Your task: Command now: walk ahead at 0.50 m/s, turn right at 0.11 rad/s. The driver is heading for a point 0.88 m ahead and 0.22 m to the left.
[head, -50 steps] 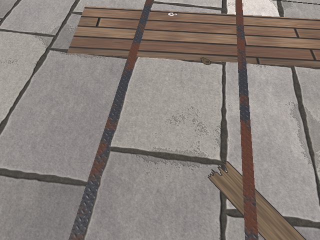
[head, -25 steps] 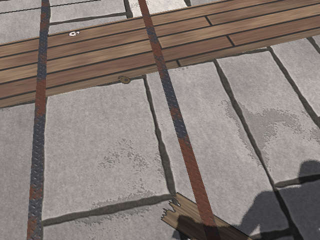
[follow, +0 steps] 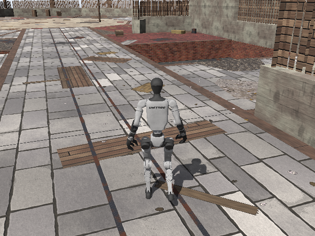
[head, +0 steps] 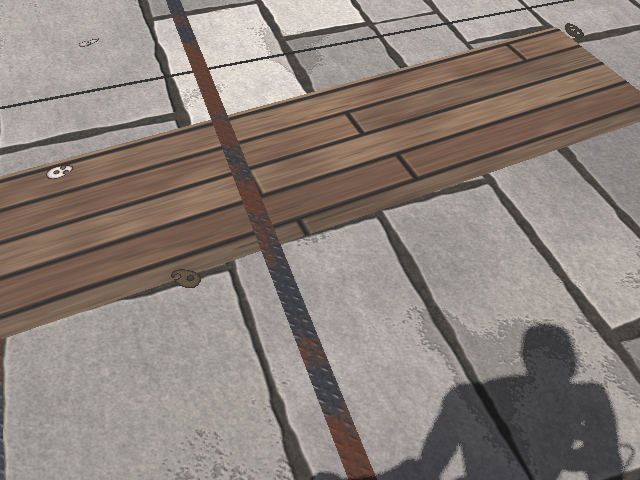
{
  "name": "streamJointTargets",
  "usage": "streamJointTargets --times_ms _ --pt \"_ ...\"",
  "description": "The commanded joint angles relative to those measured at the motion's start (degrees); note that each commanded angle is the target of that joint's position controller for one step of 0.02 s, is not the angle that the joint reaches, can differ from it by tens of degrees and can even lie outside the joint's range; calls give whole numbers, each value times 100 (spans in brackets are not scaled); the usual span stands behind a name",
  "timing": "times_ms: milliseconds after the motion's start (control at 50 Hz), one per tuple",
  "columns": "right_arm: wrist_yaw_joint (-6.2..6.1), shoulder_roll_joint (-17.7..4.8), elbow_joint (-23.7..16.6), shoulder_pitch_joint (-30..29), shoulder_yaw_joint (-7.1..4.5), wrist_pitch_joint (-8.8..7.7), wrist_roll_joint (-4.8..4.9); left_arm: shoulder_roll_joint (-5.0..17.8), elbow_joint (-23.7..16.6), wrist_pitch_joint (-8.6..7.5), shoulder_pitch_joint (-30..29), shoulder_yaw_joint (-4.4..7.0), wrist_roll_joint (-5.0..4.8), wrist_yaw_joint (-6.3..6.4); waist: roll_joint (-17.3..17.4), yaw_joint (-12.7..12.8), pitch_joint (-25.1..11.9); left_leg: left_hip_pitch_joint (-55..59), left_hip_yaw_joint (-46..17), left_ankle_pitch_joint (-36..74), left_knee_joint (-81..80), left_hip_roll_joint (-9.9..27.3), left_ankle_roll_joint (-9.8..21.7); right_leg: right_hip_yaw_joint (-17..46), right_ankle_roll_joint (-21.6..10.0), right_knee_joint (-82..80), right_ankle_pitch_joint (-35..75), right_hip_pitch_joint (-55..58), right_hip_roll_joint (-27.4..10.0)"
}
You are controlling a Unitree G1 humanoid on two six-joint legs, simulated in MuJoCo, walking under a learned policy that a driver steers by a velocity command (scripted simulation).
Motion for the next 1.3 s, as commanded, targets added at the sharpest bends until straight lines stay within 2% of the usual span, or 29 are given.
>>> streamJointTargets --times_ms 20,100,180,280,340,380,400,420,440,460,480,500,560,620,720,820,880,920,940,960,980,1000,1020,1040,1060,1120,1220,1260,1300 --pt "-34 -542 -176 283 -93 -10 -79 610 -569 -139 -314 178 59 -12 652 -120 -114 1334 -2174 -337 -1704 1580 983 122 42 -103 566 -1679 -746" --pt "-88 -815 -24 445 -157 -49 13 334 -668 -101 -588 84 107 2 589 -100 -43 1111 -1418 857 -2023 1491 1122 -103 260 -1117 1172 -1760 -877" --pt "-144 -940 116 736 -176 25 84 159 -820 -177 -1346 -4 92 -68 508 -358 39 1132 -721 1283 -2048 1190 878 -331 311 -2678 2520 -1415 -711" --pt "-166 -1018 390 1291 -187 166 133 223 -1064 -241 -2096 -8 13 -210 531 -573 212 1861 -776 1345 -1781 1516 786 -379 178 -3516 2648 -1398 -506" --pt "-209 -1149 446 1249 -235 268 137 431 -1057 -268 -1878 67 29 -267 649 -292 43 2328 -793 2381 -1222 1686 626 -453 -64 -3762 2015 -944 -353" --pt "-238 -1052 389 1114 -182 314 108 855 -659 -262 -501 288 78 -205 554 436 -862 1856 -406 3464 430 1267 354 -593 -398 -3880 2149 1157 -235" --pt "-253 -723 214 1163 -42 293 -67 1295 -484 -224 552 401 138 -136 -200 764 -1788 633 -147 1682 2296 888 140 716 -790 -3616 2421 2931 -1395" --pt "-193 -119 181 1909 129 165 5 1565 -369 -202 623 437 115 -179 -1703 314 -2403 -1488 -357 -2246 3992 -86 -129 3346 -1672 -4327 1103 4466 -2435" --pt "-149 -791 233 1458 -14 64 125 972 -427 -191 559 292 48 -179 -967 575 -2025 -2147 -905 -2396 4520 234 -73 3435 -1480 -4682 310 4222 -2266" --pt "-117 -993 45 891 -80 -5 230 812 -460 -198 154 220 51 -158 -680 531 -1187 -2437 -758 -1857 4497 492 -15 2600 -1267 -4820 549 3474 -2075" --pt "-138 -913 5 621 -67 -25 193 756 -497 -200 -204 191 91 -158 -215 365 -761 -2264 -609 -1347 4255 741 -47 2040 -1178 -4964 1181 2702 -1850" --pt "-145 -859 15 551 -88 5 122 597 -513 -210 -469 154 135 -169 -105 205 -459 -2078 -599 -1040 3956 895 -103 1569 -1138 -5147 1680 2117 -1688" --pt "-153 -550 137 867 -62 226 153 472 -406 -339 -670 142 162 -177 -289 -113 -323 -1495 -680 -654 3610 1067 -236 770 -1127 -5645 2166 1310 -1535" --pt "-182 -482 -7 496 -67 321 123 623 -211 -400 -580 200 212 -117 -151 -85 -29 -1900 -850 55 3034 1040 -368 152 -1099 -5912 2483 1183 -1532" --pt "-53 -333 -247 -272 -15 250 90 751 -22 -375 -483 213 183 -28 -73 181 176 -1666 -464 1577 1399 856 -318 -856 -778 -6042 2725 1312 -1306" --pt "103 -311 -687 -953 12 254 97 901 279 -182 -60 279 72 17 -16 403 363 -2064 -188 1084 712 732 -65 -1138 -654 -5615 3342 2489 -1673" --pt "183 -529 -818 -664 -105 284 94 1103 252 -24 -210 344 36 103 -292 90 2 -1396 276 154 691 318 229 -1377 -445 -4606 5778 2875 -1741" --pt "118 -1005 -510 790 -396 315 119 1113 180 74 -339 329 39 183 -214 -714 -799 661 367 270 326 -119 587 -1631 -155 -2582 6361 2251 -1436" --pt "-18 -1557 -371 1621 -578 381 131 840 42 12 -172 210 184 192 645 -944 -1419 2453 -1180 469 283 845 994 -1672 92 -727 4198 751 -1123" --pt "-25 -1835 -529 1301 -591 353 186 157 -200 -183 229 -13 237 71 1842 -327 -2017 4196 -4512 -577 -578 2121 2190 -898 446 1277 -776 -1702 243" --pt "-9 -1356 -591 1420 -446 320 138 708 -231 -424 -316 91 51 -49 1054 -746 -2212 4304 -4680 -945 -1034 2124 2002 196 266 1548 -814 -2318 -58" --pt "-25 -1097 -591 1272 -382 275 87 823 -412 -538 -806 114 -127 -100 774 -757 -1461 3708 -3803 -650 -1054 1924 1752 119 134 1343 -384 -2562 -293" --pt "-20 -1010 -624 937 -353 238 83 718 -437 -583 -917 90 -59 -71 169 -471 -870 2781 -3153 -10 -1099 1674 1570 70 113 742 34 -2394 -543" --pt "-41 -808 -700 616 -300 225 73 781 -400 -558 -953 141 98 -24 134 -281 -641 2131 -2706 571 -1169 1490 1467 49 162 221 247 -2042 -715" --pt "-66 -753 -803 441 -266 229 12 785 -394 -491 -857 165 148 -24 284 -103 -504 1630 -2510 980 -1293 1357 1463 64 217 38 387 -1681 -784" --pt "-144 -870 -852 426 -308 217 45 593 -434 -316 -776 143 207 -9 337 51 -349 905 -2077 1576 -1520 1182 1510 -89 491 -709 675 -1422 -764" --pt "-281 -1043 -756 775 -374 294 110 315 -721 -319 -1813 21 184 -44 541 -326 -145 393 -1539 1001 -1438 686 1058 -220 673 -2857 2569 -948 -373" --pt "-289 -1060 -675 999 -384 327 127 364 -824 -355 -2114 29 115 -87 608 -461 -138 448 -1734 677 -1345 749 968 -198 655 -3281 2890 -717 -224" --pt "-315 -975 -582 1141 -365 381 128 492 -857 -397 -2157 72 140 -134 693 -469 -137 868 -1868 1088 -907 833 845 -141 540 -3648 2871 -707 -158"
